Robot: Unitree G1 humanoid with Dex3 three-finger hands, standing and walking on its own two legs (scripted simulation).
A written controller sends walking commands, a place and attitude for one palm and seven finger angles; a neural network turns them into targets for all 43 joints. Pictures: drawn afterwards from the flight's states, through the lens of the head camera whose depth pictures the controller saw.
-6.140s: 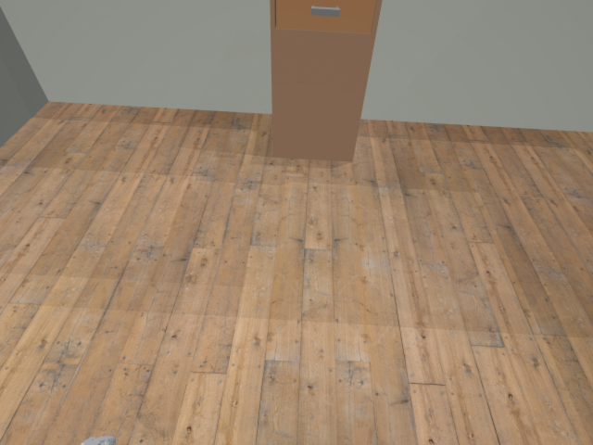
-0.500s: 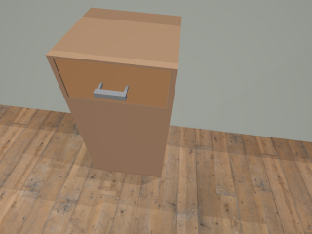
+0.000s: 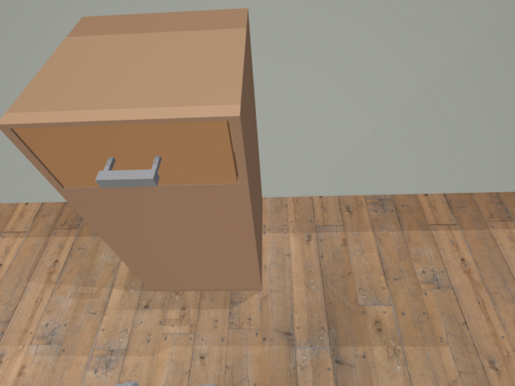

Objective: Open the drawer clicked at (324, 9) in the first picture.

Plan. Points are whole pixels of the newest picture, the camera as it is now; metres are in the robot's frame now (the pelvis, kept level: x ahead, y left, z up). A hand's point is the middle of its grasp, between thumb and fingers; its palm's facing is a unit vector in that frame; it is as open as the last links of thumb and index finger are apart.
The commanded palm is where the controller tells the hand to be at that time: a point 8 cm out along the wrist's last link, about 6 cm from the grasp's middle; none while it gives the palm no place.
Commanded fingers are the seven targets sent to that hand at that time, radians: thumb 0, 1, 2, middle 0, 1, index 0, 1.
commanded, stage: come to a stop and stand still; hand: left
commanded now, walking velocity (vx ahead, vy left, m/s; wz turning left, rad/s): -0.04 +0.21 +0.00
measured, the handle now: (131, 170) +0.49 +0.28 +0.02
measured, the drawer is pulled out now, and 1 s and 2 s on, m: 0.00 0.00 0.00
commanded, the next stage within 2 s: look again from close up in 0.70 s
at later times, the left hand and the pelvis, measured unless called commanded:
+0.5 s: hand out of the picture -0.03 +0.21 -0.16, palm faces +0.12 -0.96 -0.24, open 7.4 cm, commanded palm none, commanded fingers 0.00 0.90 0.90 -0.20 -0.30 -0.20 -0.30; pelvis -0.04 +0.01 +0.01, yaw +2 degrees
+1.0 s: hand out of the picture -0.03 +0.20 -0.17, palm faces +0.03 -0.98 -0.20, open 7.3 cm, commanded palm none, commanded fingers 0.00 0.90 0.90 -0.20 -0.30 -0.20 -0.30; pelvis -0.02 +0.03 +0.01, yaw +1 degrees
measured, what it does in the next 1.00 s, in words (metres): steps on the spot: left foot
